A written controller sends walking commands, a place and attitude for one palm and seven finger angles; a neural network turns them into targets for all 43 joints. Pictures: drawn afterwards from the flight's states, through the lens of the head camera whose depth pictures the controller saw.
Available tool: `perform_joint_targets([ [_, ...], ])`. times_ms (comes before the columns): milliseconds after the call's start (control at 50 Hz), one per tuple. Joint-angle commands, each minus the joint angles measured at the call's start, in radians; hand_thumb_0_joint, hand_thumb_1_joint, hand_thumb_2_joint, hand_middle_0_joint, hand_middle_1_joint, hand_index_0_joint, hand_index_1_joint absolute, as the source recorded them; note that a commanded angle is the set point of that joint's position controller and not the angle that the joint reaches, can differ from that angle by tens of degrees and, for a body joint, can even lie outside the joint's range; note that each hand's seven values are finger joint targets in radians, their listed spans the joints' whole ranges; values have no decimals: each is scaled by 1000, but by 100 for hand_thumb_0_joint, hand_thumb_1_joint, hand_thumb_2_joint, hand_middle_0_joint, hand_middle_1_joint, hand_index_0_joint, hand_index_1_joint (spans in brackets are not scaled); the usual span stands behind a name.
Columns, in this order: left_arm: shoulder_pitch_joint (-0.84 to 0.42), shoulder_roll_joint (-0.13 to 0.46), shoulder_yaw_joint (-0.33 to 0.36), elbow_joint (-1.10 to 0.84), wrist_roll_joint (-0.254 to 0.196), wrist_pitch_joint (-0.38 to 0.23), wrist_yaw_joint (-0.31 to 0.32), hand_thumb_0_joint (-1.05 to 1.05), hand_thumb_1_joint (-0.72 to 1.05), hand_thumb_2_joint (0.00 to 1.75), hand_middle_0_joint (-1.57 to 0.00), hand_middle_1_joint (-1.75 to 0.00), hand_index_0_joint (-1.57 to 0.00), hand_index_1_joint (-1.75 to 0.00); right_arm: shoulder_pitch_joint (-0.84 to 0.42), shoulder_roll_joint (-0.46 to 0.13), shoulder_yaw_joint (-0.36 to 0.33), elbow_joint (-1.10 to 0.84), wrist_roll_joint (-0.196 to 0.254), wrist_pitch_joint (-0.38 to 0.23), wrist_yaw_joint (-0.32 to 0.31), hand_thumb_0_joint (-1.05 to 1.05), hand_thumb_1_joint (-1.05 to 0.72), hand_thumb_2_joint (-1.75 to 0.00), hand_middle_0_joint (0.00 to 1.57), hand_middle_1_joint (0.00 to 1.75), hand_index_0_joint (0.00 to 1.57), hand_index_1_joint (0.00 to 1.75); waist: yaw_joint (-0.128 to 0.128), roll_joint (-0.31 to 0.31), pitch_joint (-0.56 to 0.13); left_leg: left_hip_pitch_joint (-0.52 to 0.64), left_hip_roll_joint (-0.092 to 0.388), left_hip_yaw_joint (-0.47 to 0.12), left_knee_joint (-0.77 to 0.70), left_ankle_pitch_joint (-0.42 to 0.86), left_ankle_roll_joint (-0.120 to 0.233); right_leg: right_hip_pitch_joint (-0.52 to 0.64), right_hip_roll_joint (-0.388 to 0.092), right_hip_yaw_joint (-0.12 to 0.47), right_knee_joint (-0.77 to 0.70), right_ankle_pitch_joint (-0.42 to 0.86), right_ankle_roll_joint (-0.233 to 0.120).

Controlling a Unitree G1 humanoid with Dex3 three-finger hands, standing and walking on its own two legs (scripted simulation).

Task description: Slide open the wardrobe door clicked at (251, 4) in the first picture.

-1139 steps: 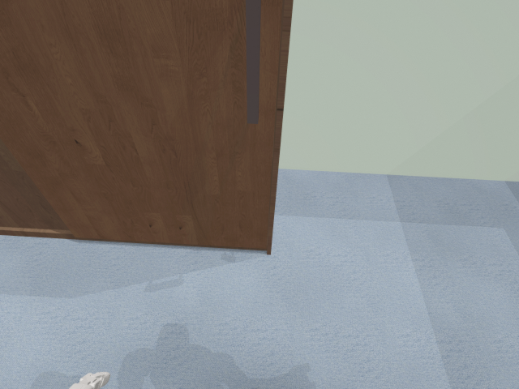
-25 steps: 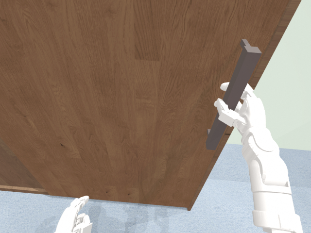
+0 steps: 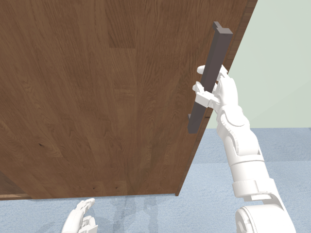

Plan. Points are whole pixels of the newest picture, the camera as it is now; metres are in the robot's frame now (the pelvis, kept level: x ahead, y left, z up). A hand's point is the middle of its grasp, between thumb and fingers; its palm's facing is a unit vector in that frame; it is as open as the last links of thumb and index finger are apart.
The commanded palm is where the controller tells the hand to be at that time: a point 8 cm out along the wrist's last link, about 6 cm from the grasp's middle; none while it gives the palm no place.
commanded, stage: tug the door sideways, standing still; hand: right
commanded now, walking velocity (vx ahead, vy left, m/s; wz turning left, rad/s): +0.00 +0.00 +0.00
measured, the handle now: (202, 86) +0.46 -0.11 +0.16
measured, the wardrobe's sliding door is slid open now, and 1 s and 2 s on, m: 0.00 0.00 0.25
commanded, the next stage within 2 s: step sideways, sliding the door along in 0.20 s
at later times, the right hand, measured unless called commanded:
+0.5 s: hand (199, 95) +0.40 -0.09 +0.18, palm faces +0.01 +0.99 -0.10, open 6.6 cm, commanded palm +0.39 -0.12 +0.18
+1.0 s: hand (195, 94) +0.41 -0.08 +0.17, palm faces +0.15 +0.99 -0.09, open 6.5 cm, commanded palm +0.39 -0.07 +0.17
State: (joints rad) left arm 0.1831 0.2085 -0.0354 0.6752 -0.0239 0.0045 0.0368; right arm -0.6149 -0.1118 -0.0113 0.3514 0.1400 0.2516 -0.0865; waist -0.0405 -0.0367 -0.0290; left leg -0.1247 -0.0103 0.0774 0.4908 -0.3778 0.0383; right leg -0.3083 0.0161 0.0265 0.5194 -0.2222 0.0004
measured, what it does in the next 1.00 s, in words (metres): lifts its left foot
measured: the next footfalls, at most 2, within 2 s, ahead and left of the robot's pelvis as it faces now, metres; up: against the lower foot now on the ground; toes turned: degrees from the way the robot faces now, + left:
left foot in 1.12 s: +0.13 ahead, +0.32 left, -0.01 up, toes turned +2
right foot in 1.24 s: +0.09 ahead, -0.01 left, +0.00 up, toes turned -11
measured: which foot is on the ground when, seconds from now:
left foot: down 0.00-0.76, up 0.78-1.00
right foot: down 0.00-1.00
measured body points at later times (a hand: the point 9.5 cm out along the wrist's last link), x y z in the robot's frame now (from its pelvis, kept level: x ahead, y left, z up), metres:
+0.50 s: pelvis -0.04 +0.00 -0.01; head -0.02 +0.01 +0.44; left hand +0.08 +0.24 -0.12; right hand +0.40 -0.14 +0.18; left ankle -0.07 +0.09 -0.72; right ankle +0.03 -0.12 -0.73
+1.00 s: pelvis +0.00 +0.08 +0.00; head +0.10 +0.06 +0.43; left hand +0.22 +0.26 -0.12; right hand +0.40 -0.14 +0.18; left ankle +0.07 +0.27 -0.67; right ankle +0.04 -0.10 -0.73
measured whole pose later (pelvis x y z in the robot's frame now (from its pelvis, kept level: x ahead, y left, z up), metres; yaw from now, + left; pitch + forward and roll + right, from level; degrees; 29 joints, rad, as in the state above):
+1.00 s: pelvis +0.00 +0.08 +0.00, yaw +0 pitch -4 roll +4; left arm 0.05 0.16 0.00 0.61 -0.05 0.00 0.03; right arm -0.65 -0.21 0.00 0.19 0.09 -0.05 -0.11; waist -0.15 -0.07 0.29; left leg -0.52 0.09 0.01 1.00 -0.36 -0.02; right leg -0.26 -0.20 0.02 0.59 -0.26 0.08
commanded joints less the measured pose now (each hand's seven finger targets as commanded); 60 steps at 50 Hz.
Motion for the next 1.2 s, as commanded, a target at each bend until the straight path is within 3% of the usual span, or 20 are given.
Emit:
perform_joint_targets([
  [0,-61,120,50,-125,-3,-60,1,0,90,90,-20,-30,-20,-30,-601,114,185,-258,19,-122,86,0,-90,-90,45,140,45,140,103,43,-376,-159,-21,-29,-30,523,-11,413,-17,29,28,404,-38],
  [280,-15,131,50,-75,-16,-139,-4,0,90,90,-20,-30,-20,-30,-802,115,174,-116,38,-220,64,0,-90,-90,45,140,45,140,120,-1,-356,-234,-31,-28,-56,324,-5,389,-21,42,-10,219,-24],
  [300,7,180,47,-90,-21,-121,31,0,90,90,-20,-30,-20,-30,-809,-452,-207,-115,-44,-319,-12,0,-90,-90,45,140,45,140,61,16,-288,-224,27,-93,-71,201,-46,302,-93,50,-26,104,-68],
  [340,-42,144,49,-94,-8,-97,47,0,90,90,-20,-30,-20,-30,-675,-133,32,-65,-31,-359,15,0,-90,-90,45,140,45,140,77,70,-270,-197,23,-54,-27,129,-57,292,-128,77,-44,-4,-77],
  [400,-72,154,57,-119,-6,-89,77,0,90,90,-20,-30,-20,-30,-696,-149,34,-121,-14,-385,10,0,-90,-90,45,140,45,140,80,-154,-289,-294,-26,-64,257,-80,-32,319,-308,369,-180,-289,-182],
  [440,-71,138,49,-116,-5,-72,78,0,90,90,-20,-30,-20,-30,-683,-165,16,-141,-13,-380,-1,0,-90,-90,45,140,45,140,79,-153,-268,-346,-16,-107,333,-176,-9,335,-372,456,-178,-216,-224],
  [520,-90,150,52,-130,-18,-50,84,0,90,90,-20,-30,-20,-30,-627,-167,12,-137,-18,-382,0,0,-90,-90,45,140,45,140,51,-69,-268,-3,1,-85,-3,-46,17,101,-267,174,32,-102,-139],
  [560,-108,106,40,-145,-22,-43,88,0,90,90,-20,-30,-20,-30,-636,-172,20,-131,-34,-374,-2,0,-90,-90,45,140,45,140,48,298,-186,128,250,-436,-258,-118,131,-244,-59,-69,375,-251,-35],
  [600,-131,127,63,-100,-13,-57,89,0,90,90,-20,-30,-20,-30,-662,-171,3,-112,-50,-366,-6,0,-90,-90,45,140,45,140,21,247,-93,136,338,-532,-227,123,241,-374,-48,-5,661,-313,-16],
  [700,-90,82,49,-116,2,-56,79,0,90,90,-20,-30,-20,-30,-668,-27,134,-329,-58,-444,11,0,-90,-90,45,140,45,140,67,120,-243,103,189,-114,218,796,103,108,-83,-117,22,-6,-23],
  [720,-63,124,71,-117,4,-55,75,0,90,90,-20,-30,-20,-30,-633,-13,157,-368,-46,-457,14,0,-90,-90,45,140,45,140,105,-32,-333,-219,105,-26,470,568,13,494,-223,59,-123,302,-86],
  [740,-83,150,89,-142,0,-52,52,0,90,90,-20,-30,-20,-30,-625,28,187,-432,-23,-470,23,0,-90,-90,45,140,45,140,89,-297,-400,-570,-11,-81,752,-117,-41,762,-546,482,-59,696,-235],
  [760,-141,131,80,-158,-16,-43,10,0,90,90,-20,-30,-20,-30,-678,38,185,-435,-19,-470,32,0,-90,-90,45,140,45,140,84,-135,-370,-551,33,-244,901,-141,-3,656,-600,510,-51,626,-283],
  [780,-137,140,108,-150,-26,-32,2,0,90,90,-20,-30,-20,-30,-696,8,160,-454,-36,-460,34,0,-90,-90,45,140,45,140,81,26,-268,-638,66,-227,878,-146,-7,599,-601,464,-50,617,-294],
  [900,-159,127,102,-168,-30,-34,2,0,90,90,-20,-30,-20,-30,-612,63,251,-536,-65,-416,58,0,-90,-90,45,140,45,140,75,-189,-268,-427,94,-58,593,46,-59,382,-397,78,-91,347,-169],
  [1040,-162,109,82,-227,-31,-81,5,0,90,90,-20,-30,-20,-30,-500,-5,203,-583,-56,-424,51,0,-90,-90,45,140,45,140,58,-252,-295,-103,8,61,117,133,-73,344,-337,-21,106,550,-69],
  [1080,-154,74,69,-226,-41,-90,0,0,90,90,-20,-30,-20,-30,-438,-68,173,-609,-78,-424,44,0,-90,-90,45,140,45,140,47,21,-299,102,125,-58,-71,641,-34,163,-202,-79,328,342,1],
  [1120,-188,38,52,-205,-24,-104,10,0,90,90,-20,-30,-20,-30,-388,-131,150,-654,-93,-416,33,0,-90,-90,45,140,45,140,51,191,-257,191,289,-189,40,1292,42,-114,-63,-104,447,-268,50],
  [1140,-169,66,83,-204,-28,-103,19,0,90,90,-20,-30,-20,-30,-330,-161,105,-701,-91,-416,34,0,-90,-90,45,140,45,140,29,401,-294,256,281,-226,86,1328,72,-145,-68,-84,483,-315,46],
  [1180,-166,66,77,-193,-28,-102,28,0,90,90,-20,-30,-20,-30,-329,-100,123,-770,-78,-428,26,0,-90,-90,45,140,45,140,55,388,-323,282,262,-145,194,1310,74,-80,-118,-78,230,-213,28],
])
